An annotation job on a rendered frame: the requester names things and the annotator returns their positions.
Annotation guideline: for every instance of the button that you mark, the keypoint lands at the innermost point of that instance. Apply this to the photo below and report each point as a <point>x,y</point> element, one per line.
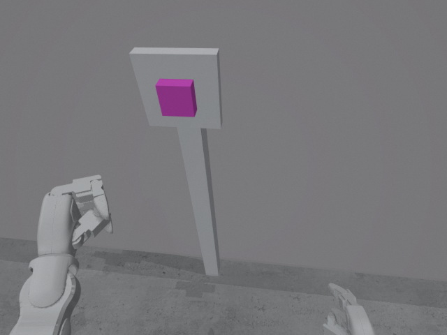
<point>176,97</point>

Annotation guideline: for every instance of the right robot hand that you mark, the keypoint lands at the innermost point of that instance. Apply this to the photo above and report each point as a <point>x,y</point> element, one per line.
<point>355,320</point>

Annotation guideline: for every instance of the left robot forearm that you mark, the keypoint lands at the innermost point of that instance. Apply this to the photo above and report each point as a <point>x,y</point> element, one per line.
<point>49,295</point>

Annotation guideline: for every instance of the left robot hand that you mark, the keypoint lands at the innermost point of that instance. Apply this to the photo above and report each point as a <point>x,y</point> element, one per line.
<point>60,214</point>

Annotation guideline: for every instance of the panel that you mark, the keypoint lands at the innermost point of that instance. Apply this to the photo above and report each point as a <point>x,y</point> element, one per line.
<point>203,67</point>

